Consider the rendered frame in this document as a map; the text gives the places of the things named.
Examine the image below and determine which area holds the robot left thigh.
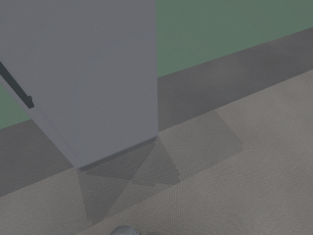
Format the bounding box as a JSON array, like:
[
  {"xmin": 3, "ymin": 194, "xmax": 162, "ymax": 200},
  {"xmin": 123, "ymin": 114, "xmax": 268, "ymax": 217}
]
[{"xmin": 110, "ymin": 225, "xmax": 139, "ymax": 235}]

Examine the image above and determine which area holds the fridge door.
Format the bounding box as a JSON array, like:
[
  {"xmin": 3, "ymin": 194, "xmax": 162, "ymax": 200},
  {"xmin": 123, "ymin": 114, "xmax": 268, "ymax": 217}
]
[{"xmin": 0, "ymin": 0, "xmax": 158, "ymax": 168}]

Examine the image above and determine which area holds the handle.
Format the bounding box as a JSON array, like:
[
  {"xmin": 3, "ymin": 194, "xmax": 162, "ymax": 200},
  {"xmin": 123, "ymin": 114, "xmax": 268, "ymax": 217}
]
[{"xmin": 0, "ymin": 62, "xmax": 34, "ymax": 109}]

